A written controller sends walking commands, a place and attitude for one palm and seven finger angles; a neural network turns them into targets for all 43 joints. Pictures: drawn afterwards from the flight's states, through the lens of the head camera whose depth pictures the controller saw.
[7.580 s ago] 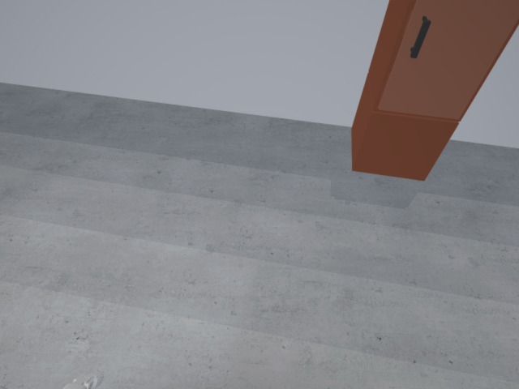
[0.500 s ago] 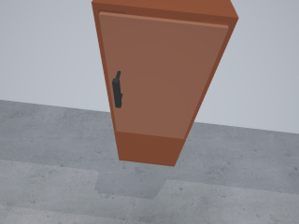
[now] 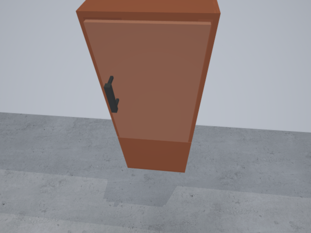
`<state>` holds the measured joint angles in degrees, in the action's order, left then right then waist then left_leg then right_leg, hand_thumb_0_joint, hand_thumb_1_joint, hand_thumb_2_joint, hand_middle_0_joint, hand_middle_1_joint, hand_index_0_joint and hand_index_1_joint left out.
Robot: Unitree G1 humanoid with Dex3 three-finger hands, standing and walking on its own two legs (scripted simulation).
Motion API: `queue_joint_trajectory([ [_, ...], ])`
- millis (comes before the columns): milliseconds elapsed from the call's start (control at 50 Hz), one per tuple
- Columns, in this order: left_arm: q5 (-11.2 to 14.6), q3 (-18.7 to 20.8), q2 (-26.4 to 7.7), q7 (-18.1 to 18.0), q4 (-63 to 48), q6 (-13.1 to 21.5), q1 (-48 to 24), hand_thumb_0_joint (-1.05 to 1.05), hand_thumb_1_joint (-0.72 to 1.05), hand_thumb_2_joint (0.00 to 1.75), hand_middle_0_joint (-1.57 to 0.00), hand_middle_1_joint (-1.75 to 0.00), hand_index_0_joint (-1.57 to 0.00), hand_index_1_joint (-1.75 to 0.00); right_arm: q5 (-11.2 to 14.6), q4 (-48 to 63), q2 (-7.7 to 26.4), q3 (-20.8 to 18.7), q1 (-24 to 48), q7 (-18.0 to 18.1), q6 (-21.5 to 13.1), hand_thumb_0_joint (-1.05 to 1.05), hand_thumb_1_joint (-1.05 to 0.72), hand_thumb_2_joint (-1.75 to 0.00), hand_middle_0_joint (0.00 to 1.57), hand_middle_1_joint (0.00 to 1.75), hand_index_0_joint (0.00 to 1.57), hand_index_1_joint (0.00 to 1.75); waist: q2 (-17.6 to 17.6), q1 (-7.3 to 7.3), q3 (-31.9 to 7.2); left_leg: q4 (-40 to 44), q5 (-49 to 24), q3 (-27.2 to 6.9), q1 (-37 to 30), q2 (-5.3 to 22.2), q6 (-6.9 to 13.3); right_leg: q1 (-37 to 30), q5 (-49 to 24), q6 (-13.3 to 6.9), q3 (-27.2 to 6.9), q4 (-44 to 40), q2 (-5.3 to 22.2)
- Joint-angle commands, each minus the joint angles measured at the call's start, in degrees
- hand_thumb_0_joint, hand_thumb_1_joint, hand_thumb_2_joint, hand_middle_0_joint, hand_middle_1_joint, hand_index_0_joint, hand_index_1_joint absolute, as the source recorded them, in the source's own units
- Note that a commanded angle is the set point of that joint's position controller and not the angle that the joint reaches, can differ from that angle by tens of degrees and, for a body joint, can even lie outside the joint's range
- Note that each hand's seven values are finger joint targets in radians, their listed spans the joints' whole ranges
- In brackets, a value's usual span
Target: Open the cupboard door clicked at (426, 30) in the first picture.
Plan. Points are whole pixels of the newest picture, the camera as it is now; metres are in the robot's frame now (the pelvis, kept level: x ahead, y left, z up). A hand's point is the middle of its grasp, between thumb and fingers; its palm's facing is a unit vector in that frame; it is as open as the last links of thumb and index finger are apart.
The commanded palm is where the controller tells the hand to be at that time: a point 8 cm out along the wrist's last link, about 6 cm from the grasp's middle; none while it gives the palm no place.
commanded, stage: come to a stop and stand still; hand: left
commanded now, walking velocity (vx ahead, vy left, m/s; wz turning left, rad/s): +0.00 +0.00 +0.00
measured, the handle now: (112, 94) +0.57 +0.21 -0.01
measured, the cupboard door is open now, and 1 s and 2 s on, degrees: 0 0 0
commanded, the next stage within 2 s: look again from close up in 0.62 s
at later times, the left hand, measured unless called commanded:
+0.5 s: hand out of the picture +0.01 +0.25 -0.18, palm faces -0.01 -0.97 -0.23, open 7.4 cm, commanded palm none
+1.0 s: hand out of the picture +0.06 +0.20 -0.18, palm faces -0.01 -0.97 -0.23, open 7.3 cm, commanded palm none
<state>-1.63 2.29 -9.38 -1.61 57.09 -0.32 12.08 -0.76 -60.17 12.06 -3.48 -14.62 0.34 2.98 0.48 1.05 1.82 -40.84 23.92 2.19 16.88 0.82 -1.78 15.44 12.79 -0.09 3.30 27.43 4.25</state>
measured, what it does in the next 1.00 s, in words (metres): steps on the spot: left foot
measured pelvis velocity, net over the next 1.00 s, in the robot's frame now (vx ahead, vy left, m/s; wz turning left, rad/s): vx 0.02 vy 0.02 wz -0.02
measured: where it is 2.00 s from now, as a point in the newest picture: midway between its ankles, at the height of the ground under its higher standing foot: outside the picture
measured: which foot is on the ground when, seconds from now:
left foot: up 0.00-0.06, down 0.08-1.00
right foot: down 0.00-1.00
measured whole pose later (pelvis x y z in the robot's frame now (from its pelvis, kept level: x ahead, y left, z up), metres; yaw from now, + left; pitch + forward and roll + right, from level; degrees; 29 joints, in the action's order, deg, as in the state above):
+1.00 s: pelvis +0.02 +0.02 -0.01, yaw -1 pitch +0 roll +1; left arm -0.8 0.4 -9.3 -2.1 62.2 0.6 12.4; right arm -0.9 -63.3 8.9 0.0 -15.2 2.1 -1.3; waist 1.0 -0.3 2.9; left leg -26.3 20.5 5.1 5.5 1.2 -0.3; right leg 14.1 16.5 1.9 0.9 30.9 3.6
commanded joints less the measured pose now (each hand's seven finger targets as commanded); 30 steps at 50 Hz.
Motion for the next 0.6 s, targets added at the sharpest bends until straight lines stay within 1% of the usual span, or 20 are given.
queue_joint_trajectory([
  [0,0.48,2.78,-11.44,-0.75,-0.63,0.13,2.06,0.0,0.9,0.9,-0.2,-0.3,-0.2,-0.3,0.28,2.27,0.93,0.39,-3.66,0.43,-2.26,0.0,-0.9,-0.9,0.2,0.3,0.2,0.3,-10.18,-0.33,-4.32,17.68,-9.24,1.31,-6.64,-0.24,0.11,-4.73,-13.76,-6.32,-10.43,-4.92,10.76],
  [20,0.38,1.11,-10.45,-2.97,0.69,1.62,6.67,0.0,0.9,0.9,-0.2,-0.3,-0.2,-0.3,-0.01,5.65,5.15,0.16,-2.02,0.32,-3.24,0.0,-0.9,-0.9,0.2,0.3,0.2,0.3,-1.81,-0.71,-6.41,10.8,-8.54,2.05,-5.82,1.69,-0.04,-7.87,-26.38,-4.04,-10.25,1.11,9.01],
  [40,0.39,1.24,-12.28,-2.57,-1.91,2.04,4.49,0.0,0.9,0.9,-0.2,-0.3,-0.2,-0.3,-0.11,6.97,2.28,0.71,-4.26,0.17,-3.11,0.0,-0.9,-0.9,0.2,0.3,0.2,0.3,-2.35,-1.65,-9.2,11.86,-3.97,1.14,-3.29,1.12,1.01,-8.18,-16.51,-4.34,-9.88,0.52,9.44],
  [60,0.6,0.91,-10.74,-2.26,-2.52,1.97,2.74,0.0,0.9,0.9,-0.2,-0.3,-0.2,-0.3,-0.07,7.13,2.55,1.42,-5.14,0.16,-3.18,0.0,-0.9,-0.9,0.2,0.3,0.2,0.3,-2.15,-2.23,-6.74,14.18,-5.19,0.06,-3.02,3.04,1.7,-4.69,-9.09,-4.35,-8.41,0.5,8.57],
  [80,0.71,0.65,-8.88,-2.02,-2.81,1.9,2.88,0.0,0.9,0.9,-0.2,-0.3,-0.2,-0.3,-0.32,6.94,3.0,1.58,-6.97,0.07,-3.62,0.0,-0.9,-0.9,0.2,0.3,0.2,0.3,0.25,-2.23,-5.44,15.49,-12.42,-2.16,-2.72,5.14,2.65,-3.59,-9.09,-3.77,-5.76,3.17,5.7],
  [100,0.73,-0.24,-7.84,-1.6,-2.9,1.13,2.6,0.0,0.9,0.9,-0.2,-0.3,-0.2,-0.3,-0.73,6.85,3.59,1.77,-6.26,-0.14,-4.19,0.0,-0.9,-0.9,0.2,0.3,0.2,0.3,12.89,-1.45,-4.07,17.48,-21.81,-4.89,-2.59,6.86,3.59,-2.59,-3.57,-2.27,-1.53,6.5,2.74],
  [120,0.59,-0.65,-7.34,-1.34,-2.62,0.61,2.03,0.0,0.9,0.9,-0.2,-0.3,-0.2,-0.3,-0.63,7.32,4.28,1.93,-4.58,0.17,-4.22,0.0,-0.9,-0.9,0.2,0.3,0.2,0.3,16.86,-1.02,-1.55,19.15,-31.44,-6.5,-2.21,8.45,4.12,-1.4,2.69,-1.15,0.98,7.91,-0.06],
  [140,0.68,-0.94,-7.02,-1.11,-2.23,0.31,2.58,0.0,0.9,0.9,-0.2,-0.3,-0.2,-0.3,-0.48,7.77,5.16,2.11,-3.58,0.64,-4.06,0.0,-0.9,-0.9,0.2,0.3,0.2,0.3,15.03,-0.38,0.19,19.39,-32.04,-6.57,-1.65,8.98,5.0,-1.1,6.61,-0.9,0.88,6.77,-1.11],
  [160,0.75,-1.07,-6.8,-0.84,-1.61,0.24,3.22,0.0,0.9,0.9,-0.2,-0.3,-0.2,-0.3,-0.33,8.15,5.23,2.22,-2.75,0.83,-3.95,0.0,-0.9,-0.9,0.2,0.3,0.2,0.3,10.12,0.06,0.78,19.0,-27.01,-5.75,-0.92,8.37,5.3,-2.02,5.11,-1.09,0.2,4.81,-0.9],
  [180,0.85,-1.3,-6.73,-0.59,-1.05,0.29,3.52,0.0,0.9,0.9,-0.2,-0.3,-0.2,-0.3,-0.22,8.34,5.22,2.43,-2.44,0.87,-3.9,0.0,-0.9,-0.9,0.2,0.3,0.2,0.3,5.5,0.01,1.72,18.99,-21.19,-4.93,-0.05,7.15,5.04,-2.83,1.93,-1.27,-1.04,3.0,-0.37],
  [200,0.77,-1.34,-7.08,-0.29,-0.79,0.42,3.12,0.0,0.9,0.9,-0.2,-0.3,-0.2,-0.3,-0.18,8.31,4.67,2.59,-3.13,0.82,-3.95,0.0,-0.9,-0.9,0.2,0.3,0.2,0.3,2.49,-0.27,2.88,20.06,-16.18,-4.95,1.46,6.33,4.84,-3.37,0.6,-1.43,-1.65,2.12,0.11],
  [220,0.77,-1.42,-6.82,-0.17,-0.59,0.44,3.58,0.0,0.9,0.9,-0.2,-0.3,-0.2,-0.3,-0.18,8.04,4.81,2.59,-3.2,0.76,-4.05,0.0,-0.9,-0.9,0.2,0.3,0.2,0.3,1.19,-0.35,3.18,21.22,-11.87,-4.85,1.39,5.89,4.56,-3.06,0.36,-1.39,-2.51,1.39,0.52],
  [240,0.77,-1.52,-6.95,-0.13,-0.34,0.33,3.71,0.0,0.9,0.9,-0.2,-0.3,-0.2,-0.3,-0.23,7.41,5.0,2.59,-3.29,0.7,-4.05,0.0,-0.9,-0.9,0.2,0.3,0.2,0.3,0.79,-0.48,4.02,22.27,-7.84,-5.04,1.87,5.56,4.45,-2.67,0.95,-1.21,-2.93,0.71,0.77],
  [260,0.74,-1.6,-6.93,-0.13,-0.21,0.26,3.76,0.0,0.9,0.9,-0.2,-0.3,-0.2,-0.3,-0.24,7.1,5.04,2.6,-3.59,0.65,-4.09,0.0,-0.9,-0.9,0.2,0.3,0.2,0.3,0.18,-0.65,4.79,23.45,-5.92,-5.36,2.02,5.49,4.45,-2.29,0.95,-1.1,-3.11,0.7,0.69],
  [300,0.6,-1.64,-6.75,-0.1,0.11,0.26,4.25,0.0,0.9,0.9,-0.2,-0.3,-0.2,-0.3,-0.27,6.4,5.13,2.72,-3.72,0.7,-4.36,0.0,-0.9,-0.9,0.2,0.3,0.2,0.3,1.7,-0.46,5.78,24.88,-6.1,-5.59,1.94,5.66,4.5,-1.96,0.11,-0.96,-2.86,0.88,0.64],
  [360,0.71,-1.66,-6.42,-0.13,1.01,0.6,5.25,0.0,0.9,0.9,-0.2,-0.3,-0.2,-0.3,-0.25,5.13,5.13,2.94,-4.48,0.99,-4.86,0.0,-0.9,-0.9,0.2,0.3,0.2,0.3,1.39,-0.57,2.46,23.53,-12.67,-4.74,-1.81,5.49,4.5,-3.03,-3.35,-0.94,-3.48,0.86,1.14],
  [400,0.74,-1.67,-6.53,-0.19,1.47,0.65,5.18,0.0,0.9,0.9,-0.2,-0.3,-0.2,-0.3,-0.17,4.43,4.93,3.02,-4.93,1.19,-5.03,0.0,-0.9,-0.9,0.2,0.3,0.2,0.3,2.04,-0.68,1.98,23.0,-17.41,-4.14,-3.55,5.63,4.33,-3.13,-4.73,-0.9,-3.43,1.26,1.22],
  [440,0.79,-1.65,-6.37,-0.24,1.95,0.79,5.47,0.0,0.9,0.9,-0.2,-0.3,-0.2,-0.3,-0.16,3.69,4.77,3.03,-5.09,1.34,-5.11,0.0,-0.9,-0.9,0.2,0.3,0.2,0.3,0.86,-0.7,1.2,21.71,-21.05,-3.3,-5.17,5.57,4.28,-3.43,-6.98,-0.89,-3.66,1.37,1.54],
  [480,0.82,-1.6,-6.14,-0.3,2.41,0.75,5.38,0.0,0.9,0.9,-0.2,-0.3,-0.2,-0.3,-0.16,2.86,4.76,3.0,-5.47,1.51,-5.13,0.0,-0.9,-0.9,0.2,0.3,0.2,0.3,1.27,-0.93,0.93,21.2,-23.87,-2.83,-6.34,5.64,4.12,-3.45,-8.33,-0.79,-3.53,1.96,1.5],
  [580,0.81,-1.45,-5.82,-0.42,3.25,0.75,5.34,0.0,0.9,0.9,-0.2,-0.3,-0.2,-0.3,-0.13,1.32,4.09,2.88,-5.38,1.75,-5.08,0.0,-0.9,-0.9,0.2,0.3,0.2,0.3,1.37,-0.93,1.03,20.18,-25.57,-1.96,-7.26,5.58,4.13,-3.83,-10.92,-0.78,-3.65,2.26,1.69],
])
